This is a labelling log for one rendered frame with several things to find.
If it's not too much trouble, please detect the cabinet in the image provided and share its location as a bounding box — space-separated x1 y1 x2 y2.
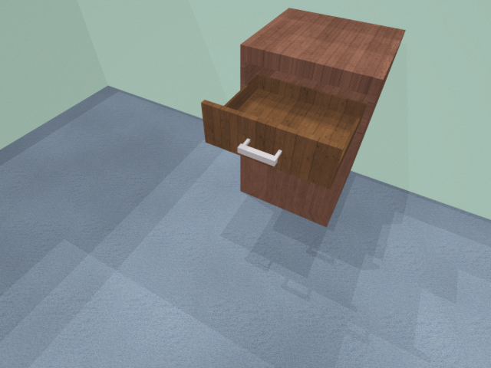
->
240 8 406 228

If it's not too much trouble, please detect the drawer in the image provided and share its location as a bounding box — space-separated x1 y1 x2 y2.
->
201 74 367 189

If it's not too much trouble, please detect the handle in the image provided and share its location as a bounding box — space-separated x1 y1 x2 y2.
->
237 139 282 166

